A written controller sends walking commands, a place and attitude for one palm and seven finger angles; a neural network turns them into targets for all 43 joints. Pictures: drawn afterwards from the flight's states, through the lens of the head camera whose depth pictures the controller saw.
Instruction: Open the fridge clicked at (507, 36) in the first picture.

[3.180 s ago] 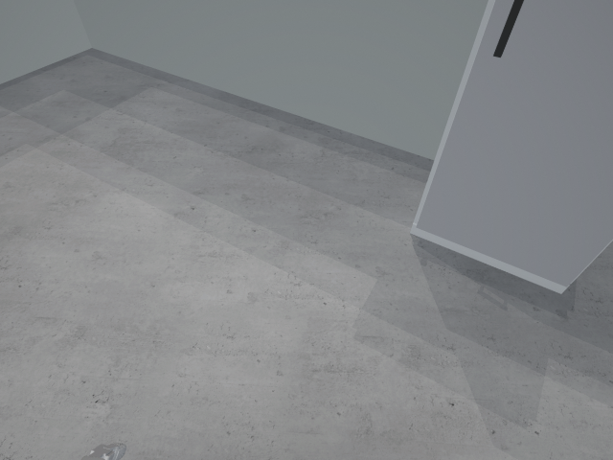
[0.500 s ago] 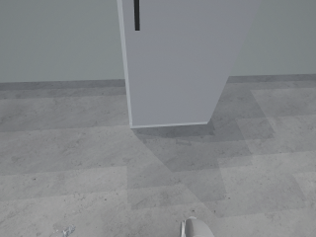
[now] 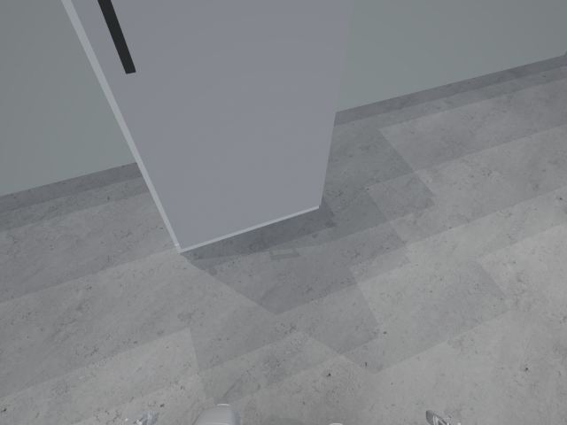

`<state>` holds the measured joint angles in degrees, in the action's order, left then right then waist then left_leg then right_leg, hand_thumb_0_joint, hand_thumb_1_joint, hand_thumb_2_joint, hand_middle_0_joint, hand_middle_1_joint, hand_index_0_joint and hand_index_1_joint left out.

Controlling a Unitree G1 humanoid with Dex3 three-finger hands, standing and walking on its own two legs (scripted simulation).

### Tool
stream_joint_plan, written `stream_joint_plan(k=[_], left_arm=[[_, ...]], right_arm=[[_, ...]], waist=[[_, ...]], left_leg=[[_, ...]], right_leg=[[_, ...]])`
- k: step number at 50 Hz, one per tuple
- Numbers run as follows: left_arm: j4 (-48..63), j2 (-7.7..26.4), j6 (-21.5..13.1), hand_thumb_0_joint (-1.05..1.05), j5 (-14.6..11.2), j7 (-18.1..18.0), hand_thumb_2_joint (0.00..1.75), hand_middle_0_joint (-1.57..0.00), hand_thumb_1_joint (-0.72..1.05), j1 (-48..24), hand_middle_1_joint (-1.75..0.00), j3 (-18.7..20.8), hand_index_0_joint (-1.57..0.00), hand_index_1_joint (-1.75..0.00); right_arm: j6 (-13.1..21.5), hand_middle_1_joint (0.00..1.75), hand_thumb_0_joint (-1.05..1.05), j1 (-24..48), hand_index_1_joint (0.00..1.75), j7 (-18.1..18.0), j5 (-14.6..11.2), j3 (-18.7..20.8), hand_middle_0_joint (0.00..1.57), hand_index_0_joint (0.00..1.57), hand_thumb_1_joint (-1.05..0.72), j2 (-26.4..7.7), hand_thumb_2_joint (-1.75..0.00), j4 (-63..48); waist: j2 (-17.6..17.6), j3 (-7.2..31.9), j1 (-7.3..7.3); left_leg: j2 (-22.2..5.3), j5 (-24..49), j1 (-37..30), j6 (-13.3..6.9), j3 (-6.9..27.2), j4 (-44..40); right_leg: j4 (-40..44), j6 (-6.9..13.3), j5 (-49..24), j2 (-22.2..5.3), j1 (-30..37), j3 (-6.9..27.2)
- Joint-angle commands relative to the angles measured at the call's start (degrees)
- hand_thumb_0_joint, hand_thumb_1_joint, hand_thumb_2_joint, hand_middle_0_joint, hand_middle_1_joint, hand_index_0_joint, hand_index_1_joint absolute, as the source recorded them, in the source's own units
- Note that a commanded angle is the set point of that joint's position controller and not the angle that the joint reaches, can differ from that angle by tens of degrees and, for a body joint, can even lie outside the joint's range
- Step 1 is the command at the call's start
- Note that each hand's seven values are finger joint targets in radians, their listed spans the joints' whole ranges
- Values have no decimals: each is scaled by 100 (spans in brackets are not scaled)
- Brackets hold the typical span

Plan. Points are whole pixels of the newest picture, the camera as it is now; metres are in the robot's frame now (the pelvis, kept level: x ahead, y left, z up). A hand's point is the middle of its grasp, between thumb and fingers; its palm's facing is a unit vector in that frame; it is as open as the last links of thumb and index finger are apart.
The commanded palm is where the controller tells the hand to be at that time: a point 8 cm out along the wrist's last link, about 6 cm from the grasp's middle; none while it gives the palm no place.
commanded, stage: walk to a spot facing it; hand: left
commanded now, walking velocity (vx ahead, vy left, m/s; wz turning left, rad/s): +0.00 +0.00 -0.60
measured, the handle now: out of the picture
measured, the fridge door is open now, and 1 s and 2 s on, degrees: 0 0 0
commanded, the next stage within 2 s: turn to face it in 1.30 s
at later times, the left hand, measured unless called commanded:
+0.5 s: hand (169, 414) +0.15 +0.19 -0.16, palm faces -0.32 -0.92 -0.24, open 7.3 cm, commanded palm none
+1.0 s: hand (199, 391) +0.19 +0.16 -0.17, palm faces -0.49 -0.85 -0.19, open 7.3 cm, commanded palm none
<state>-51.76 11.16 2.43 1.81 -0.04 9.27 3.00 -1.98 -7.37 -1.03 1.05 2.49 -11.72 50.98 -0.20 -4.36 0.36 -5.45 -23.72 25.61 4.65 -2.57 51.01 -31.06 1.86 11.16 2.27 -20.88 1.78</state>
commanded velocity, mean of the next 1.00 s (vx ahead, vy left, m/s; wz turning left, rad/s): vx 0.10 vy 0.00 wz -0.59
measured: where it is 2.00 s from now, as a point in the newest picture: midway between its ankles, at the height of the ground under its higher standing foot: outside the picture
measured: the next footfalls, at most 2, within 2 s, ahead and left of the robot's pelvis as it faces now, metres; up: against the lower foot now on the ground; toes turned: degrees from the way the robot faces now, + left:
left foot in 0.08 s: +0.05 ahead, +0.14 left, +0.00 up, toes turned +2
right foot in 0.54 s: +0.00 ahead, -0.11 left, +0.00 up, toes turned -28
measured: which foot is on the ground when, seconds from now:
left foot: up 0.00-0.06, down 0.08-0.54, up 0.56-0.98, down 1.00-1.00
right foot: down 0.00-0.08, up 0.10-0.52, down 0.54-1.00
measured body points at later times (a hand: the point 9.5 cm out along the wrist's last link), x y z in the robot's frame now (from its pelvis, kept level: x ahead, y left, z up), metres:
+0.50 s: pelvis +0.00 +0.02 +0.00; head +0.04 +0.01 +0.45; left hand +0.17 +0.24 -0.14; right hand -0.04 -0.23 -0.15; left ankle +0.01 +0.14 -0.73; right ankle -0.04 -0.10 -0.71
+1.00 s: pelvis +0.05 +0.01 +0.00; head +0.07 +0.02 +0.45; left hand +0.21 +0.20 -0.15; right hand +0.00 -0.27 -0.12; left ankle +0.14 +0.09 -0.73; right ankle -0.04 -0.09 -0.73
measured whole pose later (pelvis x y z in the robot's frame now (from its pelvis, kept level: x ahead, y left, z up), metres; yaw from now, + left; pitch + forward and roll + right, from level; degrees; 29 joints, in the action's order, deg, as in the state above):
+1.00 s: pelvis +0.05 +0.01 +0.00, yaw -35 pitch +0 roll -1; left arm -54.4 12.6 0.9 1.4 0.8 17.4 3.3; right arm 0.0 -10.4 0.1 1.2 2.7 -13.5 50.8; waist -1.5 -0.5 2.5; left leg -3.0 -19.2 18.0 3.9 -4.1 33.3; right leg -29.7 0.0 17.4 3.1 -12.6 7.0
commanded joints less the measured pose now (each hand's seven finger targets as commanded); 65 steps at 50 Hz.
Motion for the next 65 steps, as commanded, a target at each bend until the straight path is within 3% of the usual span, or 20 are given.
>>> stream_joint_plan(k=[1,3,5,6,11,21,25,26,27,28,33,45,48,49,50,51,52,54,58,65], left_arm=[[467,1214,-83,0,-32,-50,90,-20,90,-19,-30,400,-20,-30],[550,1035,-35,0,-114,-31,90,-20,90,-143,-30,359,-20,-30],[745,645,-9,0,-104,58,90,-20,90,-60,-30,296,-20,-30],[639,854,16,0,-43,64,90,-20,90,70,-30,342,-20,-30],[357,708,58,0,-35,196,90,-20,90,304,-30,389,-20,-30],[526,526,46,0,-64,192,90,-20,90,-320,-30,243,-20,-30],[371,686,-92,0,-63,138,90,-20,90,274,-30,279,-20,-30],[260,1149,-169,0,-27,70,90,-20,90,700,-30,342,-20,-30],[186,1818,-215,0,-2,-28,90,-20,90,1065,-30,477,-20,-30],[114,1868,-181,0,-108,-94,90,-20,90,1255,-30,495,-20,-30],[414,1189,-200,0,-99,-99,90,-20,90,105,-30,317,-20,-30],[214,1348,-339,0,-46,7,90,-20,90,521,-30,343,-20,-30],[241,1272,-288,0,-86,19,90,-20,90,244,-30,343,-20,-30],[289,1003,-272,0,-118,41,90,-20,90,236,-30,282,-20,-30],[384,592,-249,0,-181,106,90,-20,90,306,-30,201,-20,-30],[495,613,-264,0,-115,118,90,-20,90,186,-30,207,-20,-30],[516,760,-236,0,-51,157,90,-20,90,42,-30,287,-20,-30],[216,794,-149,0,10,228,90,-20,90,332,-30,371,-20,-30],[39,485,-56,0,-27,237,90,-20,90,614,-30,299,-20,-30],[286,315,35,0,-41,219,90,-20,90,-229,-30,223,-20,-30]], right_arm=[[151,30,0,-580,30,-68,-80,157,20,20,-90,-433,-90,-274],[229,30,0,-977,30,-129,-86,191,20,20,-90,-660,-90,-148],[225,30,0,-774,30,-112,9,342,20,20,-90,-1527,-90,-337],[198,30,0,-451,30,-80,25,282,20,20,-90,-1344,-90,-462],[293,30,0,-110,30,-139,26,181,20,20,-90,-835,-90,-482],[210,30,0,-811,30,-16,50,388,20,20,-90,-1105,-90,-100],[190,30,0,-641,30,44,17,438,20,20,-90,-1183,-90,-100],[165,30,0,-749,30,92,-38,401,20,20,-90,-991,-90,-145],[145,30,0,-444,30,113,-26,226,20,20,-90,-472,-90,-477],[59,30,0,-209,30,27,-36,201,20,20,-90,-590,-90,-577],[0,30,0,-243,30,107,69,243,20,20,-90,-731,-90,-286],[267,30,0,59,30,148,3,193,20,20,-90,-620,-90,-512],[366,30,0,-682,30,61,-23,183,20,20,-90,-627,-90,-273],[421,30,0,-1124,30,-15,-23,216,20,20,-90,-873,-90,-120],[443,30,0,-1534,30,-38,57,341,20,20,-90,-1480,-90,-33],[377,30,0,-1702,30,-29,42,361,20,20,-90,-1713,-90,-84],[342,30,0,-1427,30,-23,71,311,20,20,-90,-1606,-90,-190],[388,30,0,-722,30,-56,63,134,20,20,-90,-1019,-90,-281],[462,30,0,-923,30,-113,12,51,20,20,-90,-732,-90,-123],[381,30,0,-1358,30,-102,30,173,20,20,-90,-728,-90,203]], waist=[[-1018,966,-64],[-509,1136,-300],[1799,778,-245],[1264,661,-141],[808,354,56],[1257,537,-359],[899,862,35],[-167,1186,251],[-1978,1119,457],[-1683,1268,542],[-837,515,47],[-926,318,189],[-770,420,-193],[-135,598,-361],[1565,763,-546],[1851,548,-556],[1193,80,-465],[941,-284,-88],[890,118,29],[875,98,-231]], left_leg=[[317,192,-807,-75,-118,-1384],[58,956,-2137,-198,28,-2768],[-2358,1553,-2178,-1096,2131,-3755],[-2367,1353,-1622,-1287,1968,-3666],[-1264,3188,-1905,-1039,13,-3183],[-1638,3775,-2439,-1153,-604,-2743],[-1571,3386,-1862,-635,-1096,-1614],[-1286,2435,-925,-289,-1288,-487],[-344,-1106,782,25,-1188,945],[-260,-1434,942,-42,-232,1563],[-338,160,751,61,-20,1463],[170,93,-10,-42,-61,-875],[382,793,-1663,-98,-243,-2295],[21,725,-2717,-160,38,-2865],[-1486,-575,-3396,-526,1846,-3620],[-2456,-1137,-2841,-953,2773,-4080],[-2505,-1327,-1987,-1184,2697,-4300],[-1799,-571,-1329,-813,1487,-4275],[-1254,3259,-1922,-691,-187,-3504],[-1445,4208,-2523,-1025,-800,-3117]], right_leg=[[688,693,-1563,-1229,533,1735],[91,238,-1042,-807,-234,1458],[-2428,-406,2222,97,-1673,21],[-3137,-436,2049,-211,-1452,275],[-3967,-635,1113,-347,-1560,-114],[-1579,-570,1461,-480,-620,-768],[213,-309,132,-368,846,-864],[759,-30,-1007,-999,1994,-10],[920,563,-3212,-2434,2519,2132],[874,1007,-3598,-2614,2379,2034],[1433,670,-310,-1562,1174,1222],[1571,876,670,-1397,940,1982],[934,556,638,-1005,80,1785],[254,306,870,-595,-620,1482],[-1306,-31,1862,207,-1703,640],[-2506,-203,2351,36,-2005,66],[-3110,-235,2104,-301,-1894,166],[-3561,-317,1300,-471,-1609,27],[-3882,-502,624,-502,-1463,-225],[-2613,-588,587,-682,-1566,-622]])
